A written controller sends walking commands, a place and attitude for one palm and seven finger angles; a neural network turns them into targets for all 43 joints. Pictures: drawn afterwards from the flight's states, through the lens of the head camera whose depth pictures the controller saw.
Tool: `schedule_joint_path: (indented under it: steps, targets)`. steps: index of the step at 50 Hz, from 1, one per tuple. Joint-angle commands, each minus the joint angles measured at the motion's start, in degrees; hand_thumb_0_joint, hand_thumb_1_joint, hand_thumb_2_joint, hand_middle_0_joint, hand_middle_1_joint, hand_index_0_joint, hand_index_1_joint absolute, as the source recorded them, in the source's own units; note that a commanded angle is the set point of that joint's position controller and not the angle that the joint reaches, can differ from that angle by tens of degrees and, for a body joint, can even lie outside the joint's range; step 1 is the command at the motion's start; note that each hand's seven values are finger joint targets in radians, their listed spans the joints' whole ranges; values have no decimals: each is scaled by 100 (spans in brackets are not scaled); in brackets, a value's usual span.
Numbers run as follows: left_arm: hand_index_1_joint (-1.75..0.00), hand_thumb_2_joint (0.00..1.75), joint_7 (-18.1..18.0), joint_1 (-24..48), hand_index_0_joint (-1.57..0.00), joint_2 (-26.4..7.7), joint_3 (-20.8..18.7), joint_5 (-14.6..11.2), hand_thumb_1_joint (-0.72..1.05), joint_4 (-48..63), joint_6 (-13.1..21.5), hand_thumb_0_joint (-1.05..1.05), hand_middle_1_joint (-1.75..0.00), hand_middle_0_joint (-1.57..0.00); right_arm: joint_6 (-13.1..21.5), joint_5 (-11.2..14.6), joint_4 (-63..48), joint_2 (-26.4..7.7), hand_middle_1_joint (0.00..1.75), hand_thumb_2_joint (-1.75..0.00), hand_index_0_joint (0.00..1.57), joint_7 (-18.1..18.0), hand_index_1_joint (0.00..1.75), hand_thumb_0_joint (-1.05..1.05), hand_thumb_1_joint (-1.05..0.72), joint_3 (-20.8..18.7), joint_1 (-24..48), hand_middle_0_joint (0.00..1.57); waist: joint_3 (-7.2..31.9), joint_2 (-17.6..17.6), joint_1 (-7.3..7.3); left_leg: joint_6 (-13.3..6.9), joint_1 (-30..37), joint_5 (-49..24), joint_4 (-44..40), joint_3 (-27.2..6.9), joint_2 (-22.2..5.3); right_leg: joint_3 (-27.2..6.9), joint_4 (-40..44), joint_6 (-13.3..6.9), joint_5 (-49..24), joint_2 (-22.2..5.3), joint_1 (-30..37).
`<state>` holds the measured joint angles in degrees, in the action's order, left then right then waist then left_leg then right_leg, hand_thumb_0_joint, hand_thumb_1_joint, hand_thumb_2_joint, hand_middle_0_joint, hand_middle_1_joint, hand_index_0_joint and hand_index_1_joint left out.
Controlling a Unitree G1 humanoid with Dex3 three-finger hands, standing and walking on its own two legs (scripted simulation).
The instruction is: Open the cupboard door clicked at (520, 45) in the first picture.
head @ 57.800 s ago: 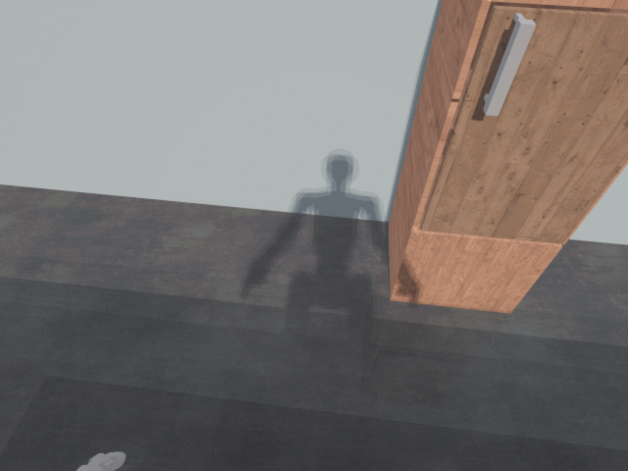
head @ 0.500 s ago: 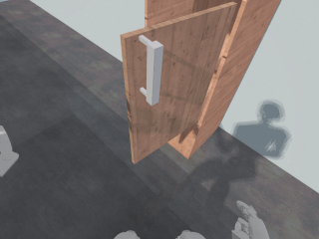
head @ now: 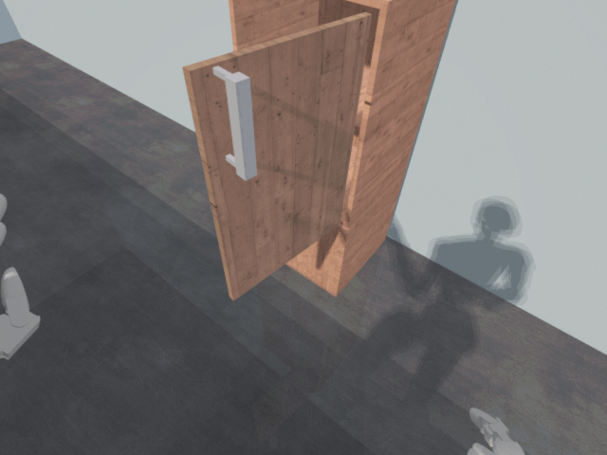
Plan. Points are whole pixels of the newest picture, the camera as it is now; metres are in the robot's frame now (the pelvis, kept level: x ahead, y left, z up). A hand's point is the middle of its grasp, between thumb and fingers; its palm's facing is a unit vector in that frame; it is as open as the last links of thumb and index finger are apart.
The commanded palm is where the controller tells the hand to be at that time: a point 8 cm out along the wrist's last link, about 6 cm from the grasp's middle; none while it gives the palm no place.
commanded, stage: stop stepping back and stand still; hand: left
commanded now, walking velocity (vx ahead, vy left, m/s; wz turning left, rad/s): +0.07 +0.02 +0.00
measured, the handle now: (234, 125) +0.56 +0.14 +0.16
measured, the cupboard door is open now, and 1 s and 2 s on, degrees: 82 82 82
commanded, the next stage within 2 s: let the arm hang, fingers relaxed in 0.42 s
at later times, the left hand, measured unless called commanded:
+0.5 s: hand out of the picture +0.15 +0.27 +0.17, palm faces +0.47 -0.78 -0.42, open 7.4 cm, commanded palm none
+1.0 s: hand out of the picture -0.07 +0.19 -0.17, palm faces +0.10 -0.97 -0.21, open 7.1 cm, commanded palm none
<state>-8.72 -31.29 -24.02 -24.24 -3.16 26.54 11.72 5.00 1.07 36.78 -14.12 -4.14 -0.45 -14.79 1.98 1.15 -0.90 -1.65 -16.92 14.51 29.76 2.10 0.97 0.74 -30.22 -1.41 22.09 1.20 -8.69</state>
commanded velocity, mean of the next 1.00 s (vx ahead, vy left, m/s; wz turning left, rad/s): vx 0.06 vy -0.01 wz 0.00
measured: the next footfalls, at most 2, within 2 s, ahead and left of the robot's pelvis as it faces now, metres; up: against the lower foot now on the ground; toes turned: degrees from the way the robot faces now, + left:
none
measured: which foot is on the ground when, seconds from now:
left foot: down 0.00-1.00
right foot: down 0.00-1.00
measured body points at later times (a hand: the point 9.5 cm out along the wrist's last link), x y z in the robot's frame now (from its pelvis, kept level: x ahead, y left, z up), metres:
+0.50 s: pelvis -0.05 +0.00 +0.01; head -0.07 +0.01 +0.46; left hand +0.12 +0.31 +0.19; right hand +0.09 -0.21 -0.09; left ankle +0.02 +0.10 -0.73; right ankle -0.09 -0.07 -0.71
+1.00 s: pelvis -0.04 +0.00 +0.01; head -0.02 +0.01 +0.45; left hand -0.07 +0.24 -0.15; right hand -0.02 -0.24 -0.15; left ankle -0.02 +0.13 -0.73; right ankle -0.08 -0.07 -0.73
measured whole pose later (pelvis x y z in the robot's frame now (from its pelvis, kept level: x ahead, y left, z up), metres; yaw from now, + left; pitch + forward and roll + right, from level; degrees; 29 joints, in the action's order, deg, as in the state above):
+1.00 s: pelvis -0.04 +0.00 +0.01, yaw +3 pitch -2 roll +0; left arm -1.3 -18.3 -10.6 -1.8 0.1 -62.3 -1.0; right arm -1.7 -0.9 60.6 -10.2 -2.3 -0.4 -15.8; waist -4.6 0.3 -0.2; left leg 0.6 -13.7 12.9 28.5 2.3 -2.2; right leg 7.2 -25.0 -3.6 18.5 2.0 -5.0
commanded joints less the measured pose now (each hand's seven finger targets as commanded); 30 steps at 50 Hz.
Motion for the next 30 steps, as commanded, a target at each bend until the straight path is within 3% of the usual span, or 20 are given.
schedule_joint_path:
  steps: [1,4,5,7,9,12,14,15,16,17,18,19,21,23,25,26,27,28,29,30]
  targets:
    - [-30,90,-119,107,-20,-999,-564,72,90,1203,363,0,-30,-20,322,-53,-1020,-555,30,-90,20,-19,30,0,-90,-159,652,20,665,-797,43,-179,832,-2954,-283,-754,-706,-223,207,202,-2553,-447,-128]
    - [-30,90,-108,127,-20,-996,-600,58,90,1362,427,0,-30,-20,348,-84,-1051,-597,30,-90,20,15,30,0,-90,-181,758,20,97,-664,27,-117,63,-273,-740,-927,-665,-336,793,64,-588,-356,-301]
    - [-30,90,-123,105,-20,-1209,-818,61,90,1454,454,0,-30,-20,351,-122,-1053,-596,30,-90,20,-1,30,0,-90,-205,782,20,-13,-567,41,-100,-117,487,-850,-925,-612,-422,978,-19,-74,-410,-352]
    - [-30,90,-131,19,-20,-1035,-724,78,90,1250,440,0,-30,-20,322,-169,-1067,-540,30,-90,20,-31,30,0,-90,-215,764,20,-342,-614,0,-7,-306,1362,-788,-783,-437,-621,1224,-221,1127,-472,-783]
    - [-30,90,-156,165,-20,-1002,-697,100,90,1273,435,0,-30,-20,296,-199,-1038,-526,30,-90,20,-76,30,0,-90,-235,688,20,-375,-606,-40,36,-184,1473,-372,-676,-343,-864,1311,-415,1755,-611,-1201]
    - [-30,90,-180,598,-20,-950,-606,117,90,1180,439,0,-30,-20,300,-197,-906,-526,30,-90,20,-114,30,0,-90,-253,529,20,-343,-62,-89,70,116,821,551,-413,-240,-1352,1414,-658,1778,-1034,-1527]
    - [-30,90,-195,799,-20,-935,-576,117,90,1059,433,0,-30,-20,345,-187,-828,-522,30,-90,20,-122,30,0,-90,-227,472,20,-239,15,-89,30,351,671,448,-362,-263,-1220,1173,-629,1436,-1054,-1457]
    - [-30,90,-180,875,-20,-860,-492,114,90,1029,414,0,-30,-20,377,-172,-830,-559,30,-90,20,-132,30,0,-90,-237,526,20,-242,-303,-97,-6,632,929,139,-559,-338,-996,899,-504,1493,-854,-1738]
    - [-30,90,-164,854,-20,-792,-421,126,90,972,381,0,-30,-20,376,-186,-818,-571,30,-90,20,-152,30,0,-90,-209,538,20,-387,-738,-106,-88,591,1638,-608,-1173,-626,-636,350,-301,1495,-468,-1881]
    - [-30,90,-158,949,-20,-739,-373,145,90,1078,346,0,-30,-20,400,-175,-855,-592,30,-90,20,-154,30,0,-90,-177,614,20,-503,-1500,-92,-158,288,2731,-1788,-2128,-1111,-86,-555,-46,1191,82,-1720]
    - [-30,90,-188,1079,-20,-837,-450,187,90,1074,323,0,-30,-20,448,-165,-857,-544,30,-90,20,-157,30,0,-90,-142,641,20,-504,-1904,-64,-233,-331,3736,-2718,-3007,-1611,207,-1709,61,895,338,-1266]
    - [-30,90,-187,961,-20,-877,-477,216,90,923,289,0,-30,-20,485,-196,-874,-459,30,-90,20,-141,30,0,-90,-140,659,20,-447,-1512,20,-198,-689,3662,-2889,-2941,-1649,81,-2175,24,779,295,-904]
    - [-30,90,-181,691,-20,-892,-450,206,90,892,253,0,-30,-20,530,-233,-810,-388,30,-90,20,-101,30,0,-90,-139,712,20,-303,-959,95,-293,-676,2656,-2588,-2241,-1487,113,-1714,13,616,129,-547]
    - [-30,90,-158,304,-20,-768,-345,173,90,995,181,0,-30,-20,515,-217,-804,-386,30,-90,20,-64,30,0,-90,-118,729,20,-108,-1066,91,-300,-517,1999,-2370,-1564,-1247,344,-663,11,630,148,-59]
    - [-30,90,-133,90,-20,-876,-465,186,90,1170,161,0,-30,-20,450,-227,-866,-403,30,-90,20,-56,30,0,-90,-102,747,20,-31,-1158,118,-110,-604,1603,-1837,-1013,-873,308,660,-41,141,81,501]
    - [-30,90,647,161,-20,483,1571,633,90,-3524,-820,0,-30,-20,393,-188,553,-992,30,-90,20,346,30,0,-90,-329,702,20,-136,-110,39,-109,-557,-222,403,-801,-672,-366,738,-181,-1683,-851,-132]
    - [-30,90,726,247,-20,621,1709,556,90,-3601,-1173,0,-30,-20,57,-60,417,-251,30,-90,20,389,30,0,-90,-242,67,20,370,387,-46,98,-499,169,816,-375,-525,-1027,655,-487,-2633,-1438,-126]
    - [-30,90,816,726,-20,403,1767,502,90,-3749,-1177,0,-30,-20,-127,-64,407,-241,30,-90,20,406,30,0,-90,-161,-10,20,307,768,-163,181,-299,739,1067,-251,-367,-1092,721,-716,-1904,-1836,-864]
    - [-30,90,827,1098,-20,420,1819,497,90,-3917,-1180,0,-30,-20,-276,-140,421,-345,30,-90,20,414,30,0,-90,-193,26,20,-75,1117,-174,188,-376,984,1435,-233,-310,-1037,944,-798,-711,-1728,-1411]
    - [-30,90,768,1271,-20,463,1822,522,90,-4210,-1197,0,-30,-20,-389,-225,341,-429,30,-90,20,404,30,0,-90,-228,122,20,-496,1647,-104,134,-831,921,1839,-171,-242,-957,1031,-841,-996,-1560,-1259]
